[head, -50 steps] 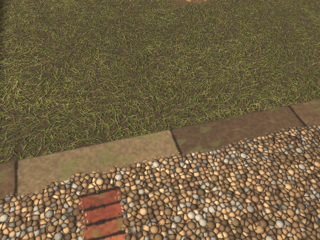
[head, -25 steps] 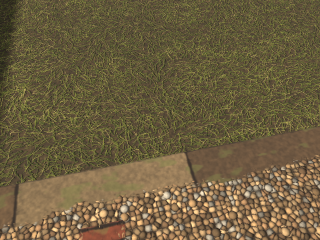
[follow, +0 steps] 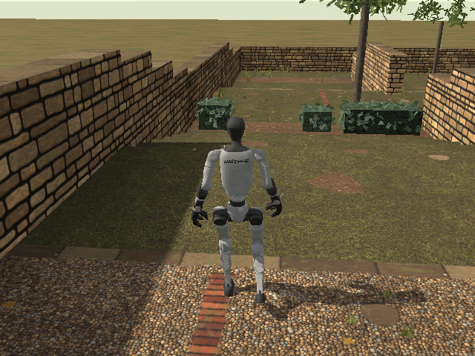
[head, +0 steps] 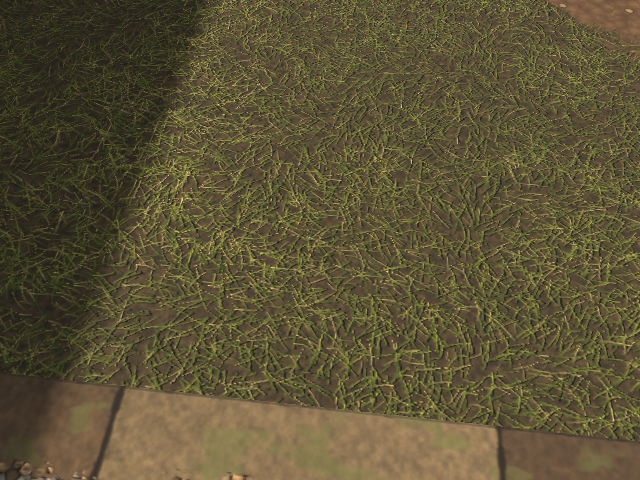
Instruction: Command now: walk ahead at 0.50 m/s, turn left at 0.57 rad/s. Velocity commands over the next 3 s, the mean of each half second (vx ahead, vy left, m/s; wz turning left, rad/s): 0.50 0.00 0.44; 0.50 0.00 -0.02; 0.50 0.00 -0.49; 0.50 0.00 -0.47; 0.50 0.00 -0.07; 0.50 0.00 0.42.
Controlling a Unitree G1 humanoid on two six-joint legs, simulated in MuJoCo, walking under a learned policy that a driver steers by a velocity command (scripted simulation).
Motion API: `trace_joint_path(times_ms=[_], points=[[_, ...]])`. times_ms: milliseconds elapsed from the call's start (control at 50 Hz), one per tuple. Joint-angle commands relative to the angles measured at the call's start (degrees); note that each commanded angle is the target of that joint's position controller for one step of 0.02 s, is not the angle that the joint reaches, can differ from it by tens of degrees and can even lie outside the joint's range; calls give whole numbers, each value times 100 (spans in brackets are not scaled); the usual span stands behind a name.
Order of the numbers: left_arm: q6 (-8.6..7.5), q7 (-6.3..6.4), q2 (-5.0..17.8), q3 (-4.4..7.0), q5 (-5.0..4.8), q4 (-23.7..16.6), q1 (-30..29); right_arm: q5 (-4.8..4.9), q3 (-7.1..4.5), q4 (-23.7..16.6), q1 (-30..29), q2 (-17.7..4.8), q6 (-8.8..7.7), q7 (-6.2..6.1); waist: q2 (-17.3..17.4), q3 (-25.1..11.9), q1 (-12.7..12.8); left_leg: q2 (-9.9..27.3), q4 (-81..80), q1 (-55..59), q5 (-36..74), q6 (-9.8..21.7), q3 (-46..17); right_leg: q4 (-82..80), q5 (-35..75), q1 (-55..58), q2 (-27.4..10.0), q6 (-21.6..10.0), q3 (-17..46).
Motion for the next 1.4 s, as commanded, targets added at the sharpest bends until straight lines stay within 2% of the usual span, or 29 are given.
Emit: trace_joint_path(times_ms=[20, 40, 120, 220, 300, 360, 400, 420, 440, 460, 480, 500, 520, 560, 600, 720, 840, 880, 920, 940, 960, 980, 1000, 1040, 1080, 1160, 1260, 1360, 1400], points=[[-277, 18, 706, 157, 68, -580, -271, -42, -171, -303, 511, -665, -125, -56, 27, -909, -117, 1523, -1973, 2455, 880, 1097, -2563, -12, 630, -2310, -386, -144, 557], [-182, 1, 722, 183, 94, -571, -162, -91, -134, -386, 376, -598, -127, -79, 129, -849, 29, 1406, -2103, 2043, 1142, 1066, -2372, -204, 779, -1973, -459, -99, 582], [15, 29, 467, 146, 246, -795, -538, -13, -201, -362, 661, -876, -162, -222, 110, -612, 29, 1169, -2314, 1471, 1837, 1098, -1851, -1348, 1499, -1983, -315, 282, 398], [-49, -33, 299, 52, 173, -1129, -1553, 9, -218, -304, 1016, -926, -89, -324, 478, -390, -349, 823, -2233, 1239, 920, 685, -1613, -3478, 3085, -1601, 117, 339, 315], [-148, -155, 437, 55, 131, -1257, -1790, 17, -177, -112, 1334, -798, -77, -331, 588, -359, -498, 1133, -1904, 1790, 723, 608, -1901, -4033, 3246, -1459, 148, 167, 382], [-226, -209, 622, 115, 136, -1252, -1585, -15, -184, -51, 1354, -829, -10, -368, 769, -342, -355, 1398, -1489, 2350, 1322, 528, -2194, -4213, 2466, -1314, 188, -91, 316], [-274, -178, 880, 255, 186, -997, -633, -39, -126, -114, 1202, -714, 30, -355, 741, -876, 137, 1013, -416, 2336, 2663, 312, -1945, -4443, 2428, 34, 280, -417, 139], [-276, -152, 1143, 321, 255, -892, 296, -111, -27, -239, 1161, -536, 30, -346, 299, -1716, 533, 667, 1064, 1582, 1940, 104, -1621, -4204, 2513, 1565, -522, -795, 985], [-198, -173, 1577, 469, 266, -627, 1032, 36, 84, -234, 2078, -126, -42, -326, -1523, -2445, 267, -241, 3157, -654, -881, -396, -1077, -4607, 1343, 3663, -1712, -1784, 3549], [-180, -231, 1065, 341, 60, -563, 1092, 95, 66, -156, 2029, -492, -94, -336, -1432, -2236, 397, -141, 3876, -1557, -2194, -403, -1410, -5258, 21, 3725, -1889, -1788, 4602], [-146, -217, 746, 247, 26, -641, 716, 137, -22, -253, 1353, -833, -111, -323, -813, -1339, 477, 147, 4110, -1929, -1744, -368, -1398, -5344, -236, 2996, -1704, -1508, 3798], [-93, -197, 643, 191, 102, -737, 339, 67, -2, -374, 891, -818, -124, -328, -328, -910, 374, 427, 3939, -1806, -1294, -354, -1107, -5418, 211, 2218, -1465, -1329, 3059], [-63, -192, 532, 143, 153, -741, 112, -32, -9, -460, 619, -754, -148, -316, -207, -534, 249, 624, 3542, -1700, -980, -365, -968, -5578, 802, 1550, -1250, -1312, 2588], [-81, -179, 406, 82, 214, -715, 16, -49, -8, -452, 741, -586, -127, -289, -482, -517, 19, 874, 3033, -1182, -664, -383, -861, -5796, 1605, 1006, -932, -1244, 1997], [-109, -158, 523, 103, 149, -624, 143, -48, 40, -468, 756, -405, -97, -284, -540, -532, -21, 950, 2632, -1160, -584, -459, -708, -5952, 2202, 880, -899, -1343, 1629], [-13, -67, 820, 154, 46, -426, 530, -55, 164, -773, -301, -179, -157, -233, -381, -354, 281, 888, 566, -1106, 1052, -608, -402, -6138, 2942, 954, -673, -1167, 729], [167, -46, 896, 141, -14, -161, 1101, 22, 148, -1099, -1160, -267, -253, -60, -408, -86, 476, 596, -494, -848, 1051, -484, -340, -5722, 2986, 1521, -976, -1046, 940], [230, -8, 1044, 189, -17, -159, 1008, 11, 73, -1054, -865, -454, -304, -41, -505, -215, 204, 482, -754, -288, 719, -366, -334, -5337, 3429, 1638, -1058, -937, 1079], [231, 0, 918, 132, 25, -247, 833, -68, -153, -692, 496, -900, -323, -126, -384, -1117, -524, 537, -873, 1930, 911, -59, -332, -3780, 4192, 1010, -578, -647, 747], [197, -5, 492, -20, 198, -469, 774, -176, -275, -572, 1568, -1365, -290, -210, 377, -2104, -909, 1783, -621, 3683, 1098, 313, -1580, -1907, 2423, -202, -102, -397, 447], [95, -25, 24, -148, 46, -508, 1560, -198, -285, -477, 1643, -1530, -225, -167, 1936, -2798, -490, 2874, -1280, 4969, -93, 1046, -3910, -298, -831, -2042, 548, -165, 444], [73, -24, 689, 16, -92, -418, 1229, -154, -153, -520, 1544, -949, -209, -169, 1190, -2257, -678, 2658, -1597, 4502, -824, 857, -3885, 311, -713, -2566, 248, -163, 866], [74, -27, 861, 93, -139, -561, 761, -104, -72, -514, 1208, -737, -219, -183, 904, -1472, -630, 2475, -1727, 3786, -665, 657, -2997, 362, -161, -2790, 42, -177, 761], [160, 4, 694, 124, -17, -596, 463, -133, 14, -481, 571, -461, -260, -146, 462, -745, -289, 2007, -2173, 2491, 71, 497, -1917, -40, 604, -2403, -302, -112, 662], [299, -16, 458, 115, -45, -586, 670, -167, -2, -397, 314, -405, -347, -141, 675, -586, -27, 1882, -2530, 1872, 542, 533, -1306, -212, 907, -1937, -467, -25, 661], [437, -26, 299, 123, 3, -814, 275, -188, -89, -172, 337, -571, -408, -213, 367, -314, 43, 1890, -2768, 1779, 1323, 568, -446, -782, 1601, -2354, -508, 98, 723], [377, -209, 156, 45, 36, -1107, -568, -151, -170, 17, 542, -828, -322, -307, 236, -94, -238, 1770, -2841, 2014, 1406, 399, 433, -2383, 2807, -2211, -390, 27, 314], [384, -351, 232, 42, 29, -1520, -1257, -2, -264, 246, 887, -1041, -140, -328, 257, 104, -419, 2040, -2451, 2921, 1885, 249, 755, -3139, 2214, -2349, -244, -263, -68], [405, -378, 375, 119, 28, -1602, -1114, 41, -305, 248, 807, -1197, -58, -348, 422, -122, -225, 2058, -1820, 3137, 3515, 123, 922, -3223, 1629, -1849, 61, -477, -383]])
Next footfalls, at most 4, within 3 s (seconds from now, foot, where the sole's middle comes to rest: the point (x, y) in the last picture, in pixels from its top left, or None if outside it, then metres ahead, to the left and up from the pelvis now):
0.40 right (386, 477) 0.44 -0.11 -0.76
0.92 left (240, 369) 0.66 0.20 -0.76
1.46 right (351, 262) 0.95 -0.05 -0.76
1.94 left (303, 166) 1.27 0.08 -0.76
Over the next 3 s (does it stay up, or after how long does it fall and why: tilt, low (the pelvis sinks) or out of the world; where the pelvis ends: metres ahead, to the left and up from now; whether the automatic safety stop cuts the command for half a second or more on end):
stays up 1.61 -0.17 -0.01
